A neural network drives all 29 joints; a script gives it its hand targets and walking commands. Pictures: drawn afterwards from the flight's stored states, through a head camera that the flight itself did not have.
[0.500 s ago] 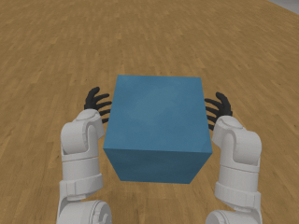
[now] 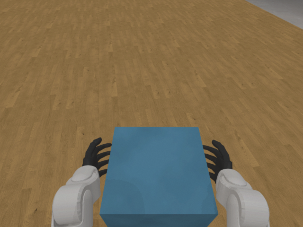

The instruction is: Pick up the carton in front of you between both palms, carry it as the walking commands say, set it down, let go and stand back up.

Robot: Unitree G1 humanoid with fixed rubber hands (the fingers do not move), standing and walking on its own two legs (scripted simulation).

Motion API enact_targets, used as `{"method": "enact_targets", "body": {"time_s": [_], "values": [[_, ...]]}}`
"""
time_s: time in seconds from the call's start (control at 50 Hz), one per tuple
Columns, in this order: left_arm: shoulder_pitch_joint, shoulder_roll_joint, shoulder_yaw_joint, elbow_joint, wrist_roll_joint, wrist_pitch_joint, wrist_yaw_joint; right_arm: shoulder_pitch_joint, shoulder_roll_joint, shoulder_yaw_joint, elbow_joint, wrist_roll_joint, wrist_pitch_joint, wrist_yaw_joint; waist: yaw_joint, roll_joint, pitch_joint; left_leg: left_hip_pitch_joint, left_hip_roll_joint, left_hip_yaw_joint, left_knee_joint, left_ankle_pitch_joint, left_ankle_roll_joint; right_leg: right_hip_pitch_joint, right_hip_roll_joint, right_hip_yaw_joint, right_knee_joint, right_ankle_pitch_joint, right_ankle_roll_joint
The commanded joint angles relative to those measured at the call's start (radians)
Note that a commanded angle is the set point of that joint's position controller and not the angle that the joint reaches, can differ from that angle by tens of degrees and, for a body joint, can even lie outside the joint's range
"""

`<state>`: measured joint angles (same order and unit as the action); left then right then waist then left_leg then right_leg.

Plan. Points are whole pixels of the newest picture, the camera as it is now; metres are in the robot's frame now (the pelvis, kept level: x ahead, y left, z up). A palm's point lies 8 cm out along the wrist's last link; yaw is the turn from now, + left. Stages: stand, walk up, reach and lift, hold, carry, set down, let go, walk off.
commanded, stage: carry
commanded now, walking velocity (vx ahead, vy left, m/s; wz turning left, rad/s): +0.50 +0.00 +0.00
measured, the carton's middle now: (156, 186) +0.25 +0.00 +0.00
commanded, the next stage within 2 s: none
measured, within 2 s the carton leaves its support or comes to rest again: neither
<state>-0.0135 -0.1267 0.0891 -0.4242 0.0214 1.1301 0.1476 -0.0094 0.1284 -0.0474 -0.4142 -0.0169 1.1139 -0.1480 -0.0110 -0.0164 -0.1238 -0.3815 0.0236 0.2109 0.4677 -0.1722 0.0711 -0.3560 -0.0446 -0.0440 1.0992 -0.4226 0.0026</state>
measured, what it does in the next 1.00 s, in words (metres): walks ahead: right foot, then left foot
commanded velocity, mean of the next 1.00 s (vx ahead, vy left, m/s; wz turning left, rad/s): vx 0.25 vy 0.00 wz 0.00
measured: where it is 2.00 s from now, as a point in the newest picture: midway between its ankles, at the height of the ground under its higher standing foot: (153, 190)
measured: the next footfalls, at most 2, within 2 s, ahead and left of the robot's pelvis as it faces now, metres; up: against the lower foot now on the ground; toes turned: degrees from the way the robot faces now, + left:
right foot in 0.36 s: +0.44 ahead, -0.13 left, +0.00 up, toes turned -8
left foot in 0.82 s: +0.65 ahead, +0.11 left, +0.00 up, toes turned -15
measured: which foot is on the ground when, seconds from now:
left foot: down 0.00-0.40, up 0.42-0.80, down 0.82-1.00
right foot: up 0.00-0.34, down 0.36-0.86, up 0.88-0.94, down 0.96-1.00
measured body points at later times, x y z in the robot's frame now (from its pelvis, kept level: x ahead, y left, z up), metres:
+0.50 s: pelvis +0.32 -0.04 +0.00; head +0.30 -0.06 +0.45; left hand +0.54 +0.13 +0.06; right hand +0.57 -0.17 +0.06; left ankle +0.17 +0.07 -0.64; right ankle +0.40 -0.12 -0.74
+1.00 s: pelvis +0.56 +0.00 +0.00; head +0.55 +0.02 +0.45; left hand +0.80 +0.16 +0.08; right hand +0.80 -0.15 +0.08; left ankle +0.62 +0.09 -0.74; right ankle +0.48 -0.12 -0.74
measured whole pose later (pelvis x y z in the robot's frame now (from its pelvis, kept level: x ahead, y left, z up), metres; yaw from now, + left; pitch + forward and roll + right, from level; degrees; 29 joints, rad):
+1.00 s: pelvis +0.56 +0.00 +0.00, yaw +1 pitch +3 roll +1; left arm 0.05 -0.13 0.05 -0.52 0.03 1.18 0.15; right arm 0.08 0.14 -0.04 -0.52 -0.01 1.15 -0.15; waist -0.01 -0.05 -0.12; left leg -0.36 0.03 0.24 0.45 -0.15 0.06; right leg -0.14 -0.08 -0.10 0.47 -0.34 0.04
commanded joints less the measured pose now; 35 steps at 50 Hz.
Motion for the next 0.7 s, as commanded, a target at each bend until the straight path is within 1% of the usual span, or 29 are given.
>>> {"method": "enact_targets", "body": {"time_s": [0.0, 0.02, 0.06, 0.1, 0.14, 0.18, 0.24, 0.28, 0.3, 0.32, 0.34, 0.36, 0.38, 0.4, 0.42, 0.44, 0.46, 0.48, 0.5, 0.52, 0.54, 0.58, 0.62, 0.64, 0.68], "values": [[-0.37, -0.802, -0.607, -0.188, -0.202, -0.012, -0.056, -0.353, 0.819, 0.553, -0.2, 0.188, -0.004, 0.043, -0.005, 0.063, -0.231, 0.445, 0.312, -0.405, -0.236, 0.162, 0.077, -0.321, -0.081, 0.05, -0.014, 0.085, -0.004], [-0.352, -0.799, -0.605, -0.188, -0.192, -0.014, -0.056, -0.352, 0.808, 0.564, -0.212, 0.197, -0.005, 0.05, -0.004, 0.098, -0.215, 0.393, 0.292, -0.349, -0.267, 0.114, 0.062, -0.281, -0.07, 0.022, -0.077, 0.109, 0.002], [-0.305, -0.776, -0.6, -0.177, -0.168, -0.016, -0.047, -0.32, 0.765, 0.575, -0.219, 0.206, -0.003, 0.059, -0.003, 0.142, -0.173, 0.342, 0.267, -0.28, -0.32, 0.034, 0.064, -0.262, -0.061, -0.017, -0.185, 0.167, 0.018], [-0.262, -0.733, -0.587, -0.174, -0.146, -0.012, -0.032, -0.281, 0.714, 0.577, -0.212, 0.208, 0.004, 0.059, -0.004, 0.142, -0.123, 0.329, 0.243, -0.228, -0.35, 0.019, 0.066, -0.276, -0.065, -0.044, -0.323, 0.253, 0.03], [-0.235, -0.686, -0.576, -0.18, -0.134, -0.003, -0.016, -0.249, 0.664, 0.566, -0.203, 0.203, 0.013, 0.052, -0.006, 0.142, -0.082, 0.317, 0.221, -0.174, -0.354, 0.075, 0.055, -0.25, -0.052, -0.082, -0.434, 0.33, 0.032], [-0.219, -0.642, -0.57, -0.186, -0.13, 0.007, -0.004, -0.224, 0.621, 0.547, -0.196, 0.191, 0.022, 0.039, -0.007, 0.149, -0.042, 0.317, 0.211, -0.139, -0.351, 0.124, 0.048, -0.233, -0.041, -0.114, -0.501, 0.384, 0.026], [-0.225, -0.585, -0.56, -0.18, -0.136, 0.022, 0.006, -0.209, 0.573, 0.516, -0.176, 0.165, 0.034, 0.016, -0.008, 0.162, 0.022, 0.344, 0.221, -0.119, -0.346, 0.175, 0.04, -0.228, -0.038, -0.128, -0.567, 0.418, 0.008], [-0.248, -0.557, -0.549, -0.167, -0.142, 0.027, 0.01, -0.226, 0.552, 0.503, -0.163, 0.152, 0.04, 0.001, -0.008, 0.169, 0.038, 0.378, 0.226, -0.101, -0.305, 0.235, 0.027, -0.196, -0.033, -0.145, -0.596, 0.404, -0.011], [-0.252, -0.55, -0.543, -0.16, -0.147, 0.027, 0.012, -0.234, 0.548, 0.502, -0.161, 0.149, 0.042, -0.004, -0.003, 0.174, 0.022, 0.382, 0.223, -0.084, -0.248, 0.332, 0.017, -0.135, -0.016, -0.164, -0.606, 0.371, -0.021], [-0.243, -0.549, -0.538, -0.151, -0.151, 0.027, 0.012, -0.244, 0.549, 0.503, -0.162, 0.148, 0.043, -0.008, 0.011, 0.168, -0.017, 0.368, 0.207, -0.048, -0.141, 0.437, 0.001, -0.019, 0.021, -0.207, -0.626, 0.323, -0.027], [-0.228, -0.553, -0.532, -0.138, -0.155, 0.025, 0.012, -0.243, 0.551, 0.506, -0.166, 0.149, 0.044, -0.011, 0.025, 0.13, -0.075, 0.311, 0.169, 0.003, 0.026, 0.516, -0.026, 0.157, 0.065, -0.243, -0.635, 0.255, -0.033], [-0.224, -0.562, -0.528, -0.134, -0.157, 0.023, 0.011, -0.245, 0.546, 0.512, -0.174, 0.153, 0.045, -0.013, 0.045, 0.047, -0.146, 0.163, 0.124, 0.018, 0.246, 0.393, -0.06, 0.36, -0.021, -0.111, -0.658, 0.168, -0.05], [-0.231, -0.567, -0.527, -0.122, -0.159, 0.017, 0.01, -0.246, 0.562, 0.531, -0.205, 0.16, 0.047, -0.012, 0.048, -0.223, -0.252, -0.107, 0.018, -0.017, 0.596, 0.136, -0.118, 0.56, -0.3, 0.4, -0.78, 0.022, -0.191], [-0.212, -0.607, -0.538, -0.122, -0.177, 0.013, 0.002, -0.263, 0.58, 0.548, -0.218, 0.173, 0.046, -0.006, 0.039, -0.312, -0.238, -0.269, -0.052, -0.103, 0.773, -0.281, -0.107, 0.586, -0.375, 0.587, -0.891, 0.212, -0.239], [-0.223, -0.641, -0.545, -0.151, -0.183, 0.008, -0.01, -0.251, 0.633, 0.561, -0.197, 0.176, 0.038, 0.002, 0.035, -0.232, -0.243, -0.297, 0.016, -0.19, 0.877, -0.287, -0.072, 0.553, -0.366, 0.477, -0.858, 0.344, -0.232], [-0.235, -0.685, -0.562, -0.152, -0.189, -0.002, -0.023, -0.248, 0.678, 0.56, -0.186, 0.171, 0.027, 0.013, 0.033, -0.125, -0.244, -0.292, 0.057, -0.206, 0.863, -0.246, -0.052, 0.487, -0.34, 0.386, -0.84, 0.397, -0.207], [-0.268, -0.724, -0.583, -0.167, -0.196, -0.014, -0.037, -0.248, 0.723, 0.56, -0.173, 0.164, 0.015, 0.023, 0.025, -0.042, -0.224, -0.264, 0.098, -0.218, 0.788, -0.183, -0.043, 0.396, -0.32, 0.312, -0.86, 0.365, -0.169], [-0.294, -0.748, -0.601, -0.173, -0.201, -0.024, -0.049, -0.25, 0.755, 0.559, -0.162, 0.156, 0.004, 0.031, 0.02, -0.025, -0.209, -0.221, 0.122, -0.222, 0.7, -0.132, -0.042, 0.32, -0.294, 0.241, -0.898, 0.268, -0.127], [-0.301, -0.763, -0.616, -0.178, -0.21, -0.032, -0.06, -0.244, 0.774, 0.562, -0.161, 0.145, -0.006, 0.036, 0.02, -0.055, -0.204, -0.188, 0.114, -0.196, 0.64, -0.098, -0.043, 0.278, -0.274, 0.182, -0.924, 0.195, -0.107], [-0.294, -0.765, -0.624, -0.182, -0.214, -0.038, -0.07, -0.231, 0.781, 0.566, -0.158, 0.137, -0.015, 0.038, 0.021, -0.08, -0.184, -0.174, 0.107, -0.171, 0.575, -0.083, -0.049, 0.251, -0.262, 0.133, -0.944, 0.206, -0.105], [-0.276, -0.756, -0.627, -0.181, -0.215, -0.042, -0.076, -0.21, 0.782, 0.569, -0.155, 0.13, -0.021, 0.038, 0.021, -0.093, -0.164, -0.161, 0.103, -0.151, 0.505, -0.074, -0.059, 0.228, -0.253, 0.09, -0.955, 0.242, -0.111], [-0.243, -0.728, -0.626, -0.181, -0.212, -0.045, -0.081, -0.175, 0.767, 0.567, -0.152, 0.115, -0.028, 0.032, 0.02, -0.105, -0.137, -0.153, 0.09, -0.114, 0.357, -0.05, -0.081, 0.232, -0.24, 0.02, -0.952, 0.378, -0.127], [-0.216, -0.694, -0.622, -0.188, -0.209, -0.043, -0.076, -0.16, 0.74, 0.567, -0.167, 0.115, -0.027, 0.023, 0.019, -0.128, -0.119, -0.13, 0.067, -0.072, 0.227, -0.009, -0.092, 0.246, -0.215, -0.051, -0.91, 0.534, -0.116], [-0.203, -0.677, -0.616, -0.196, -0.208, -0.041, -0.071, -0.162, 0.724, 0.569, -0.183, 0.12, -0.024, 0.019, 0.021, -0.142, -0.112, -0.12, 0.056, -0.054, 0.188, 0.019, -0.093, 0.255, -0.208, -0.073, -0.892, 0.584, -0.108], [-0.185, -0.646, -0.604, -0.213, -0.2, -0.033, -0.057, -0.177, 0.688, 0.574, -0.217, 0.137, -0.013, 0.012, 0.025, -0.149, -0.102, -0.096, 0.042, -0.032, 0.134, 0.093, -0.094, 0.268, -0.201, -0.097, -0.863, 0.642, -0.092]]}}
